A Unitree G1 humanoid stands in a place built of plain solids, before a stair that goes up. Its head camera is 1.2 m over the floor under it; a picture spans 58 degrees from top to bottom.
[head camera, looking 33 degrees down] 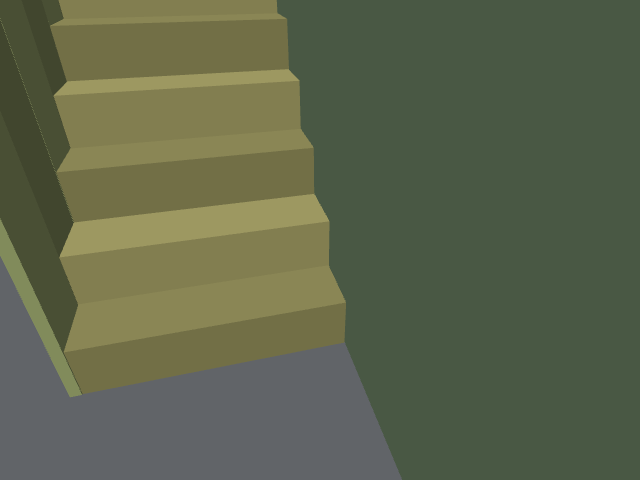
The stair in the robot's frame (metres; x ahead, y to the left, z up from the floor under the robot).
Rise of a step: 0.20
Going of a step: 0.23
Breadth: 0.90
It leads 15 degrees to the left of straight ahead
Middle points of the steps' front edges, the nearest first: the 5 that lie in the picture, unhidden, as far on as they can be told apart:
1.03 0.34 0.20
1.25 0.40 0.40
1.47 0.46 0.59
1.69 0.52 0.79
1.91 0.57 0.99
